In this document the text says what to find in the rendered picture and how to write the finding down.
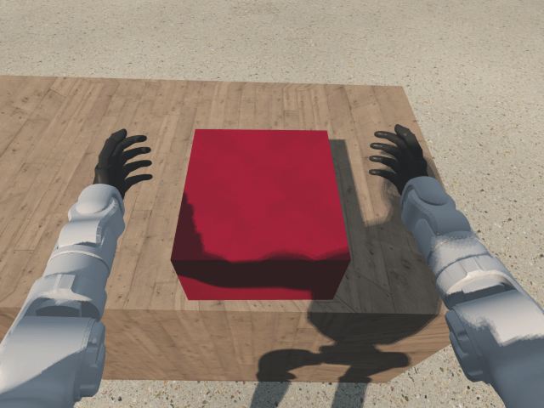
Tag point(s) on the robot right forearm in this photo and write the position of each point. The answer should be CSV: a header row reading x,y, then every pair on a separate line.
x,y
461,264

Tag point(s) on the robot left upper arm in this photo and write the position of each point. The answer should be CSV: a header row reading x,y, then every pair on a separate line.
x,y
52,362

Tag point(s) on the pedestal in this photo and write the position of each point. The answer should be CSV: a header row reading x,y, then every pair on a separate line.
x,y
386,316

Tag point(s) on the robot left forearm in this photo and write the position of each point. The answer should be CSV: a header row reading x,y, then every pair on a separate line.
x,y
73,283

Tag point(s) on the carton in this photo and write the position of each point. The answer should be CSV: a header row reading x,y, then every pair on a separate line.
x,y
260,217

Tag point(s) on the robot left hand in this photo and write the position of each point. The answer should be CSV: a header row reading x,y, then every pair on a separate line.
x,y
111,169

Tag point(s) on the robot right upper arm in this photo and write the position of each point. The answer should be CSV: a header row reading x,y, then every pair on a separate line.
x,y
499,339

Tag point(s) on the robot right hand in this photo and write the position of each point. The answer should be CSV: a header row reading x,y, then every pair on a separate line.
x,y
410,164

